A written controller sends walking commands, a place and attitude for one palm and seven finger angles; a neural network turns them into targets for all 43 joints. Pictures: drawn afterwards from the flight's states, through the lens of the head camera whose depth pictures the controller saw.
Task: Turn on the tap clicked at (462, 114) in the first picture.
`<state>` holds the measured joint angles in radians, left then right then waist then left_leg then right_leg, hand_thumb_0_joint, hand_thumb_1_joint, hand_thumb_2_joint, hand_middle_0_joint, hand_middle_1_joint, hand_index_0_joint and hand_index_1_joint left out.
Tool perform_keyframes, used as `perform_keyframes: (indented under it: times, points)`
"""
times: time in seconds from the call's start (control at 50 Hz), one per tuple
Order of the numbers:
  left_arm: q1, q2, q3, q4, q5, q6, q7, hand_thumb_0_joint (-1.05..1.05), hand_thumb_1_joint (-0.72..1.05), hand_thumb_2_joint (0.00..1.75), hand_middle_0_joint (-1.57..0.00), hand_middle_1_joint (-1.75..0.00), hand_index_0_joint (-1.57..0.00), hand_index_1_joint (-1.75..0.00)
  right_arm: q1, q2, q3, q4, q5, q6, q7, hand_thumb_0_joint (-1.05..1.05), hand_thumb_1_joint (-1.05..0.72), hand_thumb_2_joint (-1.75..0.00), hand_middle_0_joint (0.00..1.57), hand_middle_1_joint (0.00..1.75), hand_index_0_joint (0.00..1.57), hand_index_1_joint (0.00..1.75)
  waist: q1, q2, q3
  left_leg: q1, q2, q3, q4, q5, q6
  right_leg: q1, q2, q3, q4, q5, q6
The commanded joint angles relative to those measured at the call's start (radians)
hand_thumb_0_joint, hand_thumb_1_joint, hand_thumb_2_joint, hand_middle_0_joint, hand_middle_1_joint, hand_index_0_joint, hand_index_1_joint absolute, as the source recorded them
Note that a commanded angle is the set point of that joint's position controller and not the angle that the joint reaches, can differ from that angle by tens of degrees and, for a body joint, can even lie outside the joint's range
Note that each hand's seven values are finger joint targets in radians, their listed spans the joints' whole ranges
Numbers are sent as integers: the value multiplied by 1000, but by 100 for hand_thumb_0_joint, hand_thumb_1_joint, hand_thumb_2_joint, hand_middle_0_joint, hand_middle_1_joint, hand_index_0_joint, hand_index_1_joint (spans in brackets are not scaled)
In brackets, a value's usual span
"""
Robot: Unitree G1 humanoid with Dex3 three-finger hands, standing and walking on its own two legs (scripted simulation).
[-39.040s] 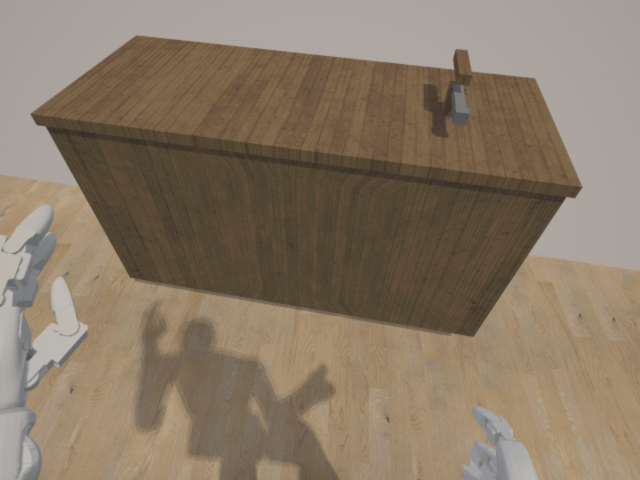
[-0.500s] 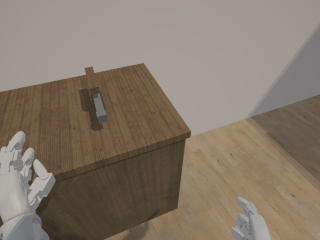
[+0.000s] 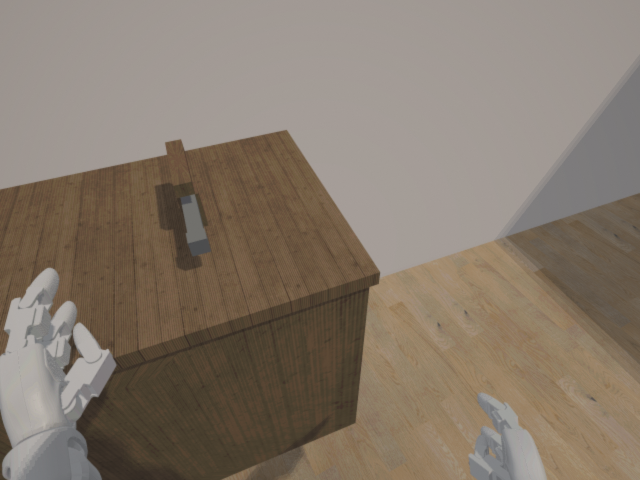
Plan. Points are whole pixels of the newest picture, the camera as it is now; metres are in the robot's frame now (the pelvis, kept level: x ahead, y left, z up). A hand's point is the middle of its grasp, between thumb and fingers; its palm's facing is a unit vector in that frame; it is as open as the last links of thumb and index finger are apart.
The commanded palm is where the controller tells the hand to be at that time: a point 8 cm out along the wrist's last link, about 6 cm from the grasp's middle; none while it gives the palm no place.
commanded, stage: reach beside the lever's end, fingers flat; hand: left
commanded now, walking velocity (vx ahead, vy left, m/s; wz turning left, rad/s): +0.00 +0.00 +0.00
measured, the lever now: (198, 242) +0.42 +0.24 +0.07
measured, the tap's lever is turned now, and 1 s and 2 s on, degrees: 0 0 0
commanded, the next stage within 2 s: none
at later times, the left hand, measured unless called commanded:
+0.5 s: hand (134, 331) +0.23 +0.24 +0.12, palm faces +0.61 -0.78 -0.10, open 7.4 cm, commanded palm +0.18 +0.27 +0.12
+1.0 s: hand (151, 304) +0.28 +0.25 +0.09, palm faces +0.63 -0.77 -0.09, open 7.6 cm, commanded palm +0.24 +0.28 +0.10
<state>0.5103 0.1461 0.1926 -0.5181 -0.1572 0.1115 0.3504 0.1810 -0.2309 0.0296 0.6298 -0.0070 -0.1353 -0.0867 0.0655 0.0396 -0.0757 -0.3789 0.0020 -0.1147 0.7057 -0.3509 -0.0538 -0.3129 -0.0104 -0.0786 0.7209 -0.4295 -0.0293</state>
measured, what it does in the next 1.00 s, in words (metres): stands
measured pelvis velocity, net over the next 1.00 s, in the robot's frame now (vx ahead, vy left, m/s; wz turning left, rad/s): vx -0.01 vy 0.01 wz -0.02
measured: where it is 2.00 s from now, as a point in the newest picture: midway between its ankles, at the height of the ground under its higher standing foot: outside the picture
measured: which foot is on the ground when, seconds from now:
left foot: down 0.00-1.00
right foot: down 0.00-1.00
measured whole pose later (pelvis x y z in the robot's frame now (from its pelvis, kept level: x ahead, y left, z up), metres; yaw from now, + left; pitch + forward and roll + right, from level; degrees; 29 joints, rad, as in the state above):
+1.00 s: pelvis -0.01 +0.01 +0.00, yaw -1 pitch +3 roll +0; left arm 0.09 0.12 0.20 -0.05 -0.08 0.04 0.47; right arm 0.16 -0.22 0.01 0.67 -0.01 -0.03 -0.07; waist 0.01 0.03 -0.06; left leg -0.44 0.00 -0.09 0.72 -0.34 -0.04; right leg -0.38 -0.01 -0.05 0.72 -0.40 -0.01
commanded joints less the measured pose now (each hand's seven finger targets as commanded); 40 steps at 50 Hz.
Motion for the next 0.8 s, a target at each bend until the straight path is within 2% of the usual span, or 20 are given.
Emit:
perform_keyframes:
  times: [0.0, 0.04, 0.06, 0.1, 0.14, 0.16, 0.22, 0.24, 0.26, 0.32, 0.34, 0.36, 0.42, 0.44, 0.46, 0.54, 0.56, 0.64, 0.68, 0.78]
  points:
    - [-90, 94, 48, -217, 23, -71, 8, 0, 90, 90, -20, -30, -20, -30, -144, -97, -34, -169, -6, -58, -3, 0, -90, -90, 20, 30, 20, 30, -6, -24, -65, 61, -40, 75, -69, 234, 73, -5, -12, 10, -139, 322, 19]
    - [-97, 133, 88, -186, 29, -72, 17, 0, 90, 90, -20, -30, -20, -30, -134, -103, -38, -156, -6, -50, -5, 0, -90, -90, 20, 30, 20, 30, -1, -47, -53, 50, -39, 72, -71, 230, 71, -7, -6, 9, -142, 316, 20]
    - [-142, 87, 37, -199, 30, -77, 15, 0, 90, 90, -20, -30, -20, -30, -146, -98, -35, -163, -6, -49, -4, 0, -90, -90, 20, 30, 20, 30, -18, -39, -63, 60, -38, 71, -71, 228, 73, -13, -10, 7, -138, 311, 20]
    - [-140, 93, 50, -163, 31, -84, 20, 0, 90, 90, -20, -30, -20, -30, -137, -102, -39, -160, -8, -49, -2, 0, -90, -90, 20, 30, 20, 30, -14, -72, -69, 52, -37, 69, -67, 232, 72, -7, -8, 9, -134, 323, 21]
    - [-149, 131, 81, -151, 42, -85, 27, 0, 90, 90, -20, -30, -20, -30, -134, -106, -43, -152, -10, -40, -4, 0, -90, -90, 20, 30, 20, 30, -5, -48, -88, 57, -39, 73, -69, 245, 71, 6, -7, 13, -131, 338, 20]
    - [-163, 92, 44, -168, 40, -88, 27, 0, 90, 90, -20, -30, -20, -30, -142, -98, -41, -163, -10, -38, -1, 0, -90, -90, 20, 30, 20, 30, -12, -48, -105, 66, -40, 74, -67, 255, 71, 12, -11, 11, -126, 352, 20]
    - [-163, 97, 47, -143, 50, -93, 34, 0, 90, 90, -20, -30, -20, -30, -136, -99, -43, -163, -10, -29, 4, 0, -90, -90, 20, 30, 20, 30, -8, -31, -116, 62, -36, 74, -63, 275, 69, 16, -9, 10, -117, 373, 17]
    - [-165, 132, 81, -122, 54, -87, 42, 0, 90, 90, -20, -30, -20, -30, -134, -102, -43, -155, -10, -23, 2, 0, -90, -90, 20, 30, 20, 30, -4, -27, -98, 54, -38, 74, -69, 258, 68, 11, -5, 12, -125, 353, 17]
    - [-218, 99, 48, -132, 52, -93, 43, 0, 90, 90, -20, -30, -20, -30, -141, -96, -40, -157, -8, -19, 4, 0, -90, -90, 20, 30, 20, 30, -21, -29, -102, 57, -36, 72, -69, 256, 67, 8, -8, 10, -122, 347, 16]
    - [-224, 82, 33, -111, 59, -104, 55, 0, 90, 90, -20, -30, -20, -30, -141, -98, -45, -159, -12, -18, 8, 0, -90, -90, 20, 30, 20, 30, -19, -30, -112, 61, -33, 72, -62, 267, 67, 5, -6, 9, -116, 360, 16]
    - [-210, 117, 67, -97, 65, -100, 63, 0, 90, 90, -20, -30, -20, -30, -137, -101, -47, -151, -12, -14, 7, 0, -90, -90, 20, 30, 20, 30, -11, -18, -108, 58, -34, 72, -65, 267, 66, 7, -2, 10, -118, 354, 14]
    - [-238, 75, 26, -106, 63, -105, 62, 0, 90, 90, -20, -30, -20, -30, -143, -96, -45, -159, -11, -11, 10, 0, -90, -90, 20, 30, 20, 30, -23, -18, -113, 60, -33, 73, -64, 269, 66, 4, -6, 8, -114, 358, 15]
    - [-272, 73, 18, -66, 68, -106, 69, 0, 90, 90, -20, -29, -20, -29, -143, -101, -46, -156, -11, -4, 10, 0, -90, -90, 20, 30, 20, 30, -27, -51, -115, 49, -33, 71, -62, 255, 67, 1, -4, 11, -115, 349, 17]
    - [-278, 105, 49, -41, 74, -100, 74, 0, 90, 90, -20, -29, -20, -29, -142, -103, -47, -148, -9, 1, 8, 0, -90, -90, 20, 30, 20, 30, -22, -44, -94, 43, -32, 71, -69, 238, 66, -6, 0, 12, -122, 324, 16]
    - [-322, 72, 16, -42, 72, -102, 74, 0, 90, 90, -19, -29, -19, -29, -151, -100, -44, -152, -8, 4, 8, 0, -90, -90, 20, 30, 20, 30, -35, -47, -100, 46, -34, 70, -70, 227, 67, -12, -2, 11, -124, 308, 16]
    - [-380, 131, 75, 20, 77, -100, 91, 0, 90, 90, -19, -28, -19, -28, -158, -105, -47, -136, -9, 14, 1, 0, -90, -90, 20, 30, 20, 30, -30, -51, -96, 35, -36, 73, -74, 192, 68, -15, 0, 22, -141, 271, 18]
    - [-407, 104, 51, 26, 76, -102, 91, 0, 90, 90, -19, -27, -19, -27, -164, -100, -45, -139, -9, 18, 2, 0, -90, -90, 20, 30, 20, 30, -35, -45, -112, 39, -37, 76, -75, 197, 68, -10, -3, 23, -137, 275, 18]
    - [-427, 137, 86, 73, 83, -108, 101, 0, 90, 90, -19, -26, -19, -26, -156, -102, -49, -128, -10, 28, 4, 0, -90, -90, 20, 30, 20, 30, -25, -15, -134, 38, -37, 78, -74, 205, 64, -1, 2, 26, -133, 283, 14]
    - [-506, 109, 50, 82, 82, -118, 101, 0, 90, 90, -19, -26, -19, -26, -162, -99, -47, -127, -8, 29, 6, 0, -90, -90, 20, 30, 20, 30, -46, 0, -133, 48, -33, 78, -69, 204, 64, -16, 0, 25, -134, 279, 14]
    - [-526, 92, 37, 152, 87, -127, 106, 0, 90, 90, -18, -25, -18, -25, -151, -105, -53, -122, -9, 31, 12, 0, -90, -90, 20, 30, 20, 30, -46, -32, -147, 41, -32, 72, -69, 211, 63, -14, 4, 20, -124, 290, 12]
